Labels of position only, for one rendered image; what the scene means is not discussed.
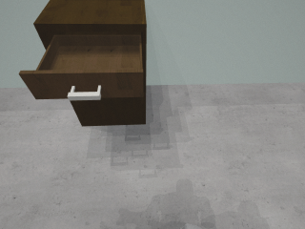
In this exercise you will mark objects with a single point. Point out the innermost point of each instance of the handle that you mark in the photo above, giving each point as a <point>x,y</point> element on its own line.
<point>76,96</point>

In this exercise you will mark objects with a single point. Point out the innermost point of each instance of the cabinet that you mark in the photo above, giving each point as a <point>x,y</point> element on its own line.
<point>100,17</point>

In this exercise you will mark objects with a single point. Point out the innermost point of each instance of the drawer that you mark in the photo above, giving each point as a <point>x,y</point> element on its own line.
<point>86,61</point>

